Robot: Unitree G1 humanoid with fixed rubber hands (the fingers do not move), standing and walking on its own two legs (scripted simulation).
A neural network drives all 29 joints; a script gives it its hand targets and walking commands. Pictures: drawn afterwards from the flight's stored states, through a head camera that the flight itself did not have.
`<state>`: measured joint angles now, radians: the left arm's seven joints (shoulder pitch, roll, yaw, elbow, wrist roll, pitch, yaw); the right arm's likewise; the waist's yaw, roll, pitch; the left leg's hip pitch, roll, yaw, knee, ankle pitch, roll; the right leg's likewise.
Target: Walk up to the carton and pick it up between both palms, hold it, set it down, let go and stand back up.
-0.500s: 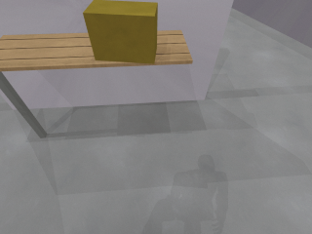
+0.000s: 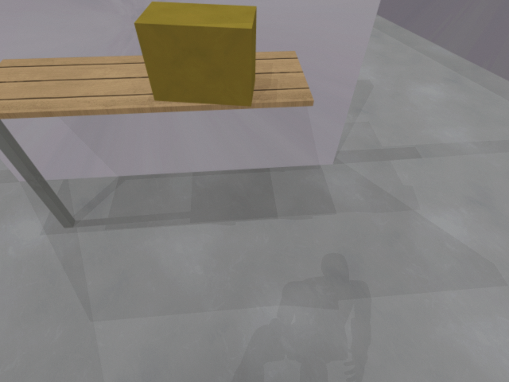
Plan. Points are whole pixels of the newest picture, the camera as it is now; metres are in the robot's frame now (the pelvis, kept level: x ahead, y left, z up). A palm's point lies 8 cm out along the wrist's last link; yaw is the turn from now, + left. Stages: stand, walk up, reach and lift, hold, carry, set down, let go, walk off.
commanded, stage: walk up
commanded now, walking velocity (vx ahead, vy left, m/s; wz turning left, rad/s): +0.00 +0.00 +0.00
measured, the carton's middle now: (203, 55) +0.99 +0.16 +0.02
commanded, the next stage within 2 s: none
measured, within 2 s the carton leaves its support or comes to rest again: neither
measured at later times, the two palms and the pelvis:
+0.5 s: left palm out of the picture -0.02 +0.35 -0.19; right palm out of the picture +0.10 -0.15 -0.15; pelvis +0.08 +0.11 -0.04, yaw +7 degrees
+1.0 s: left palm (97, 279) +0.34 +0.35 -0.17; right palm (311, 326) +0.23 -0.10 -0.15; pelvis +0.32 +0.12 -0.03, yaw +9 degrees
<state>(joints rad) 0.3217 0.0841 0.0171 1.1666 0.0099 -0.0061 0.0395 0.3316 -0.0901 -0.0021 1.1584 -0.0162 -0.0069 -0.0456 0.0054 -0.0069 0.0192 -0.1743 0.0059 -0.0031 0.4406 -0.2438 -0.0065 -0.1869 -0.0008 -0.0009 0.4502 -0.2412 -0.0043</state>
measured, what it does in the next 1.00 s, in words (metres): walks ahead: left foot, then right foot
